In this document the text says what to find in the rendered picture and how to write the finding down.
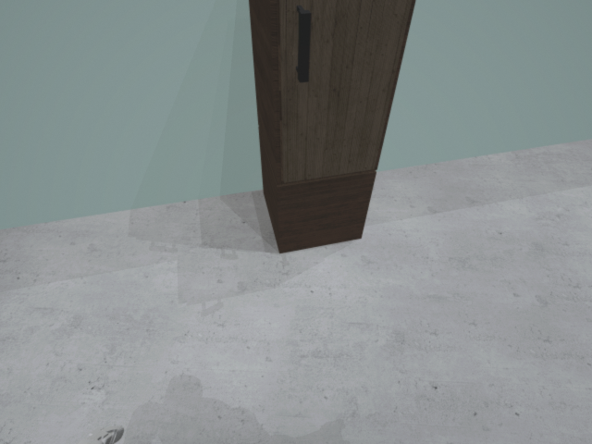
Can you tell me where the cupboard door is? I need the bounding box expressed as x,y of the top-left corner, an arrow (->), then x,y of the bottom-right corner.
279,0 -> 412,183

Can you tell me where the handle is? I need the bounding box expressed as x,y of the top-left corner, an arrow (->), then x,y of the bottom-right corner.
296,6 -> 311,82

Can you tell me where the robot left hand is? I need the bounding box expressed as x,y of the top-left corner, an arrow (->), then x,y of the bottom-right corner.
78,425 -> 124,444

